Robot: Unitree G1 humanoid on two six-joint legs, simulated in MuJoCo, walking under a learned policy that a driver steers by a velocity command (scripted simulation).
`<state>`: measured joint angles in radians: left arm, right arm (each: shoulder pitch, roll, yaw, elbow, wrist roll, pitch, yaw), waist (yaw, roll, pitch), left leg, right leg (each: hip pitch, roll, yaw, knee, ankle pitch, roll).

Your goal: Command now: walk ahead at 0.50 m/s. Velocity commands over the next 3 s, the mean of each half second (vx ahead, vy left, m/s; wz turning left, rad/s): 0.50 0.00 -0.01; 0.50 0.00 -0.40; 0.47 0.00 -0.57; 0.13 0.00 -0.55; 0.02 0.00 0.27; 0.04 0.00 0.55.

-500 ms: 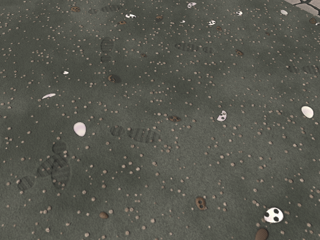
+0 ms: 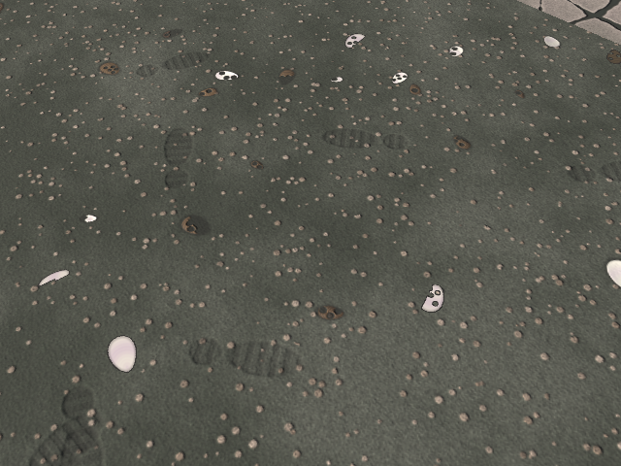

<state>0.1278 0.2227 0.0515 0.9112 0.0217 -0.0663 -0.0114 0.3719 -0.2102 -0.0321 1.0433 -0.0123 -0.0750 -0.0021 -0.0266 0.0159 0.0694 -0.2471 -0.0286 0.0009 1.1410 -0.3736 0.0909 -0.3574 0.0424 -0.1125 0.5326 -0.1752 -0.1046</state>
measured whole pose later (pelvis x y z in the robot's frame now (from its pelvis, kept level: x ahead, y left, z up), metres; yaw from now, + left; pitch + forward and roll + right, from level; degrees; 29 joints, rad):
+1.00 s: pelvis +0.55 +0.01 -0.01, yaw -15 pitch +0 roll +0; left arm 0.04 0.20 0.05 0.85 0.04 -0.03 -0.04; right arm 0.42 -0.19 -0.04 1.04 -0.02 -0.07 -0.03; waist -0.02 0.00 0.06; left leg 0.06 0.05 0.32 0.57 -0.46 0.01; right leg -0.43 0.05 -0.15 0.58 -0.20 -0.19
